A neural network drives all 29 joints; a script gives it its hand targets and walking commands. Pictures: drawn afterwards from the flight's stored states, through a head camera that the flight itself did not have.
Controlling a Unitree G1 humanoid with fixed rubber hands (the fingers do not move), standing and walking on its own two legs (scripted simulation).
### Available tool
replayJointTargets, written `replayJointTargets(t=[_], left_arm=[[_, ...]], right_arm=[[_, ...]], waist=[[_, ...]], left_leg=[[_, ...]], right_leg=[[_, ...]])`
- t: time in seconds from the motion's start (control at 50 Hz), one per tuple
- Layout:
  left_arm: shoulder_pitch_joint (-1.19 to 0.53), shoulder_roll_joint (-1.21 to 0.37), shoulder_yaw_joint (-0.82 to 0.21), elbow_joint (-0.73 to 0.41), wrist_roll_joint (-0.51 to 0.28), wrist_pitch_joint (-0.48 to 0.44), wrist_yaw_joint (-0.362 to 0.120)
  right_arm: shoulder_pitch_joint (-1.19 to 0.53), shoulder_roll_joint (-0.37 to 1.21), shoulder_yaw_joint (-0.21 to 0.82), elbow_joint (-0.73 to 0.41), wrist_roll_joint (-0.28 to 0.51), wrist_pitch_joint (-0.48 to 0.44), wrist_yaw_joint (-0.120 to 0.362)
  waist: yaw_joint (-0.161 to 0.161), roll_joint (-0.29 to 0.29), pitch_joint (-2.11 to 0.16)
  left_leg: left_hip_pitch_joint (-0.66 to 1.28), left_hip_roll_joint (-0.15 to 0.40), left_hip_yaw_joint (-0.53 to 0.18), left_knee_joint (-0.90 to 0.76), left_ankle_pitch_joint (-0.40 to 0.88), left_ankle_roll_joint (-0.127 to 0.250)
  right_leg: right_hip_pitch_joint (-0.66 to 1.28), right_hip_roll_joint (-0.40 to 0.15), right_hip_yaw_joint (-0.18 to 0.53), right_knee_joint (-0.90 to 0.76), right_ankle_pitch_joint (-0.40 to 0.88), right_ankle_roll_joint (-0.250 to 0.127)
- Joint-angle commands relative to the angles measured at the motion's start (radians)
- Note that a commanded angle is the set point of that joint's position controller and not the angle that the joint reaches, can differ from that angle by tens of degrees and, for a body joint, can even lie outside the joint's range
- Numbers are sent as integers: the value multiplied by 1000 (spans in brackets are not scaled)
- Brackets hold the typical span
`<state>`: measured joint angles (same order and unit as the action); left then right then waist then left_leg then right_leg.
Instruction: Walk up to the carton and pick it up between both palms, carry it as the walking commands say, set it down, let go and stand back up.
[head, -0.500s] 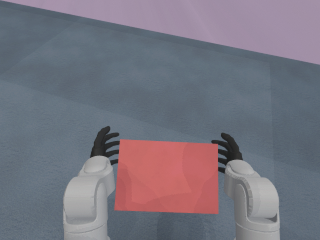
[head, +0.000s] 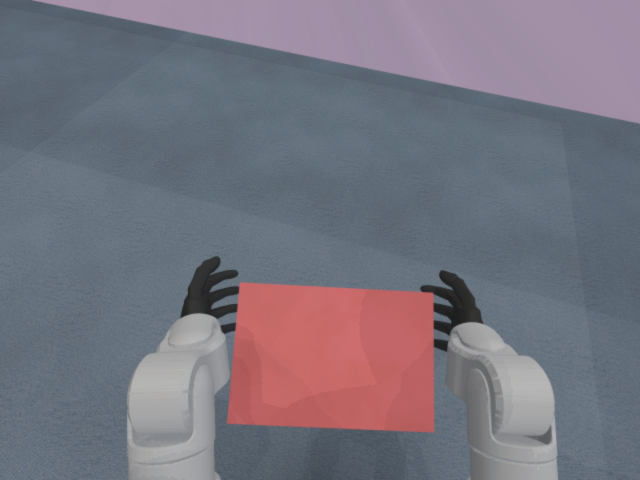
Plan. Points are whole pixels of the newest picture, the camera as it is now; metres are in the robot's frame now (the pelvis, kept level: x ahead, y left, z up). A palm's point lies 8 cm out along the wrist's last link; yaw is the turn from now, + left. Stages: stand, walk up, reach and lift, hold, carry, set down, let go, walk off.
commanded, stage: carry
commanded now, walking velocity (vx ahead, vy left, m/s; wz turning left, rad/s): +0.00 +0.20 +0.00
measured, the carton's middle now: (328, 346) +0.29 +0.01 -0.01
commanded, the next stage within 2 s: none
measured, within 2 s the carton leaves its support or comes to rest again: neither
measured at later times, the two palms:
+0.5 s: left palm (39, 358) +0.22 +0.30 +0.09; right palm (332, 381) +0.21 +0.01 +0.10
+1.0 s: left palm out of the picture +0.17 +0.41 +0.09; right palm (206, 456) +0.14 +0.12 +0.09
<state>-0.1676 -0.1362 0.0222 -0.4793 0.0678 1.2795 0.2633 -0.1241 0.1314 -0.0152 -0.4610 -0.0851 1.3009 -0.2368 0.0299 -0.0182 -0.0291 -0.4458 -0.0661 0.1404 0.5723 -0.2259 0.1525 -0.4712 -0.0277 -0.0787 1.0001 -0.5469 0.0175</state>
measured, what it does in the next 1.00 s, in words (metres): steps to the left: right foot, then left foot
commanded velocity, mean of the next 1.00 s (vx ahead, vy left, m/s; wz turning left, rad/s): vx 0.00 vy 0.01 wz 0.00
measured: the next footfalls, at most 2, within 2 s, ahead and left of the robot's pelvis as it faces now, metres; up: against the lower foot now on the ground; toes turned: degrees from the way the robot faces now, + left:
right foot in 0.12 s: -0.03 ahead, -0.07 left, +0.00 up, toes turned -7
left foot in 0.28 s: +0.05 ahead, +0.16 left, +0.00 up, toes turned +3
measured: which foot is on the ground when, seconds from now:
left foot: down 0.00-0.14, up 0.16-0.26, down 0.28-0.64, up 0.66-0.74, down 0.76-1.00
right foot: up 0.00-0.10, down 0.12-0.30, up 0.32-0.62, down 0.64-0.76, up 0.78-1.00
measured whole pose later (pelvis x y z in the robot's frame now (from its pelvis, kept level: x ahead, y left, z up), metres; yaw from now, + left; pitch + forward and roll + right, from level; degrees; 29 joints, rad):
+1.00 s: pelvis -0.10 +0.27 +0.01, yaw -3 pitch +4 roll -3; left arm -0.19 -0.14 0.01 -0.39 0.08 1.28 0.26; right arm -0.09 0.13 -0.03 -0.41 -0.08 1.32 -0.24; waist 0.03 -0.04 -0.06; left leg -0.39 -0.10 0.09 0.47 -0.15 0.14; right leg -0.43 0.02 0.03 0.86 -0.44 -0.03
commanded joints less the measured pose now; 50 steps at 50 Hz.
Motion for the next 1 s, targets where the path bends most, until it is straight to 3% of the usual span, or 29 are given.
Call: replayJointTargets(t=[0.0, 0.06, 0.1, 0.12, 0.14, 0.16, 0.18, 0.2, 0.24, 0.28, 0.3, 0.32, 0.34, 0.38, 0.42, 0.48, 0.54, 0.6, 0.62, 0.64, 0.66, 0.68, 0.7, 0.74, 0.78, 0.8, 0.84, 0.88, 0.98], left_arm=[[-417, -1075, -633, -152, -409, -41, -286], [-341, -1030, -572, -82, -378, -32, -291], [-366, -1030, -554, -72, -368, -23, -295], [-351, -1025, -545, -48, -358, -17, -296], [-348, -1012, -539, -56, -347, -20, -295], [-375, -1076, -541, -58, -353, -34, -298], [-324, -1075, -530, -36, -331, -35, -300], [-326, -1066, -529, -43, -334, -31, -305], [-380, -1054, -555, -62, -362, -39, -303], [-401, -1058, -559, -112, -368, -51, -292], [-368, -1042, -559, -104, -358, -40, -278], [-375, -1026, -570, -130, -363, -32, -271], [-392, -1031, -570, -129, -362, -27, -271], [-350, -1035, -574, -88, -364, -34, -275], [-427, -1069, -609, -90, -388, -38, -283], [-472, -1104, -627, -100, -386, -41, -280], [-438, -1084, -612, -78, -375, -36, -272], [-351, -1052, -584, -76, -367, -34, -262], [-356, -1062, -571, -92, -361, -40, -265], [-340, -1061, -548, -73, -349, -42, -263], [-239, -981, -524, -23, -305, -20, -257], [-310, -986, -555, -44, -329, -14, -272], [-359, -1000, -572, -27, -338, -7, -274], [-384, -1009, -540, -31, -351, -8, -275], [-403, -1042, -566, -30, -360, -8, -277], [-461, -1045, -580, -57, -372, -8, -277], [-429, -1049, -558, 7, -354, -12, -282], [-479, -1105, -595, -51, -384, -30, -290], [-455, -1108, -604, -92, -376, -54, -272]], right_arm=[[-528, 1035, 546, -265, 378, -95, 239], [-496, 1018, 576, -222, 368, -79, 232], [-469, 1016, 566, -181, 357, -68, 223], [-499, 1006, 576, -185, 359, -64, 222], [-486, 988, 575, -187, 361, -59, 226], [-601, 1007, 609, -261, 406, -60, 238], [-674, 1025, 640, -290, 444, -58, 245], [-645, 1034, 636, -265, 426, -67, 241], [-574, 1022, 600, -261, 393, -76, 231], [-600, 1017, 585, -312, 398, -81, 235], [-539, 995, 555, -248, 391, -71, 238], [-502, 1011, 552, -210, 403, -61, 239], [-500, 1027, 552, -202, 409, -56, 239], [-489, 1025, 555, -212, 404, -62, 245], [-513, 1048, 530, -185, 391, -72, 248], [-579, 1032, 518, -243, 397, -91, 255], [-564, 1010, 510, -221, 389, -86, 251], [-531, 985, 531, -225, 391, -81, 246], [-541, 990, 559, -248, 395, -80, 249], [-531, 992, 577, -223, 409, -65, 253], [-503, 937, 563, -186, 410, -54, 247], [-472, 931, 537, -183, 379, -62, 235], [-482, 897, 493, -202, 355, -63, 226], [-533, 899, 482, -205, 343, -49, 229], [-587, 928, 494, -248, 366, -66, 241], [-597, 958, 502, -228, 377, -62, 237], [-565, 979, 503, -181, 366, -59, 237], [-631, 1023, 518, -230, 391, -77, 248], [-616, 1025, 532, -266, 412, -104, 249]], waist=[[-24, 164, -464], [-18, 68, -450], [1, 59, -436], [28, 26, -404], [32, -130, -373], [3, -389, -309], [-21, -332, -221], [-25, -153, -249], [-32, -115, -315], [-17, -48, -407], [-10, 147, -431], [-21, 230, -463], [-23, 207, -433], [-12, 113, -452], [-12, 115, -438], [-8, 167, -425], [-2, 222, -426], [60, 256, -436], [61, -7, -434], [35, -525, -427], [-22, -215, -304], [-38, -132, -350], [-53, -103, -286], [-28, -5, -341], [-17, 297, -332], [-21, 212, -305], [-14, 98, -323], [-12, 100, -359], [-13, 116, -465]], left_leg=[[433, 290, -326, -196, 405, -8], [401, 286, -343, -235, 287, -44], [279, 260, -291, -247, 289, -199], [139, 183, -223, -147, 321, -335], [58, 63, -115, 124, 224, -447], [27, 125, -209, 427, -101, -339], [-30, 177, -318, 525, -167, -274], [-29, 165, -242, 320, -160, -237], [33, 79, -81, -98, 5, -198], [290, 166, -153, -111, 353, -181], [427, 328, -320, -81, 773, -144], [461, 367, -419, -109, 839, -121], [431, 378, -488, -175, 808, -125], [436, 354, -454, -229, 511, -165], [427, 325, -402, -250, 316, -178], [391, 290, -365, -342, 119, -260], [416, 244, -276, -367, 346, -356], [385, 80, -81, -108, 883, -695], [285, 20, -70, 197, 529, -682], [182, 76, -239, 757, -249, -468], [65, 176, -362, 631, -260, -296], [25, 128, -238, 510, -248, -252], [12, 191, -229, 142, -204, -177], [243, 120, -168, -132, 106, -161], [357, 415, -573, -211, 542, -82], [304, 365, -590, -232, 508, -115], [225, 332, -554, -323, 36, -148], [242, 297, -479, -389, -267, -187], [462, 280, -424, -298, 154, -198]], right_leg=[[11, -8, 21, -110, -5, -18], [130, -25, 21, -386, 24, -40], [345, -65, 11, -604, 188, -63], [478, -161, 95, -678, 228, -121], [470, -381, 337, -749, 176, -235], [221, -577, 537, -704, 249, -323], [119, -515, 460, -705, 279, -281], [223, -362, 234, -650, 394, -179], [361, -198, 14, -396, 746, -46], [210, -147, 42, -375, 484, 25], [69, -92, 18, -287, 160, 54], [68, -41, 9, -243, 28, 67], [64, 0, 22, -190, -22, 56], [71, 0, 74, -119, 27, 11], [45, -1, 91, -126, 73, -13], [51, 21, 78, -119, 95, -29], [121, 56, -7, -270, 33, -38], [387, 53, -193, -735, 2, -104], [464, -93, -59, -834, 210, -163], [309, -398, 358, -744, 338, -247], [185, -347, 341, -702, 248, -231], [267, -353, 180, -676, 268, -204], [261, -287, 51, -509, 426, -123], [178, -84, 11, -338, 293, -56], [-40, 33, 40, -205, -1, 29], [17, 28, 118, -133, 31, 22], [47, 30, 131, -82, 90, -7], [37, 26, 119, -55, 110, -40], [-11, 35, 142, -140, 88, -57]])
